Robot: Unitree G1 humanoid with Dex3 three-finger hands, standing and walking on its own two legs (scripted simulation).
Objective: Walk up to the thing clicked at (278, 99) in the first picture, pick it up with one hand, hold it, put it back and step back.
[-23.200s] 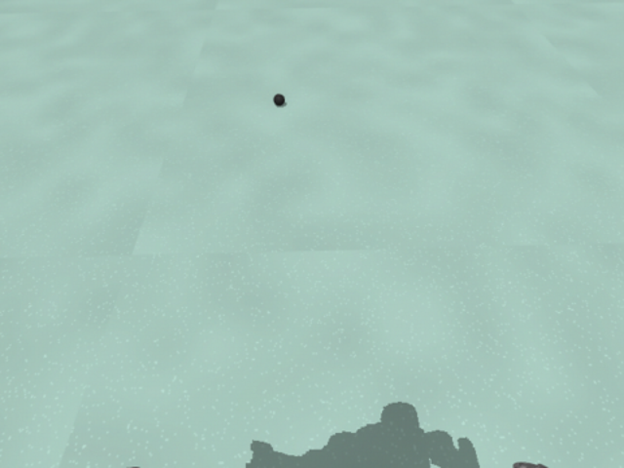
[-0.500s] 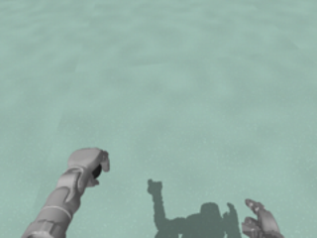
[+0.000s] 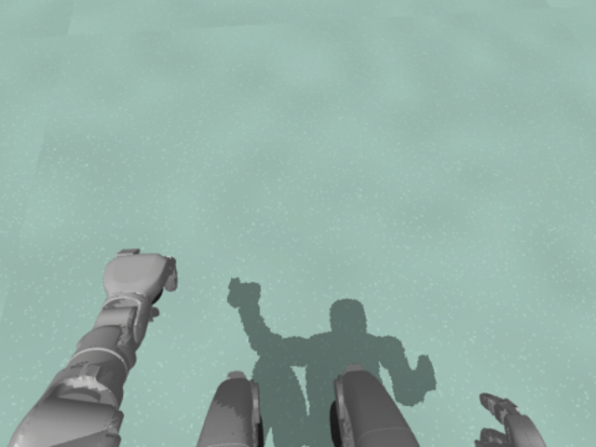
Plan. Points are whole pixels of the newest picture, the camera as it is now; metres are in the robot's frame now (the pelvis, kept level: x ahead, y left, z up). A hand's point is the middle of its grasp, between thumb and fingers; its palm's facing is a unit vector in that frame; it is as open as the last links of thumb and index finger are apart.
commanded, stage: crouch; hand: left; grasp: from above
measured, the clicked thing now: (142, 287) +0.36 +0.25 -0.13
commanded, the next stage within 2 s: lower in 1.32 s
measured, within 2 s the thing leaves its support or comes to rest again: neither
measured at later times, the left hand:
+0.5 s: hand (175, 317) +0.37 +0.26 -0.36, palm faces -0.47 -0.01 -0.88, open 6.6 cm
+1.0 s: hand (181, 318) +0.39 +0.27 -0.46, palm faces -0.48 -0.04 -0.88, open 6.5 cm
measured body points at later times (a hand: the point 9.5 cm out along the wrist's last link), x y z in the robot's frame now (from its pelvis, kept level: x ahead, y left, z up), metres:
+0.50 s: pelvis -0.04 +0.01 -0.20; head +0.17 +0.04 +0.20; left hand +0.39 +0.25 -0.31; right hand +0.03 -0.27 -0.32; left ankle +0.04 +0.12 -0.64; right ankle +0.04 -0.14 -0.64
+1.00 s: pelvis -0.04 +0.00 -0.28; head +0.20 +0.05 +0.10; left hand +0.41 +0.27 -0.41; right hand +0.02 -0.28 -0.39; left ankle +0.04 +0.12 -0.64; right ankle +0.04 -0.14 -0.64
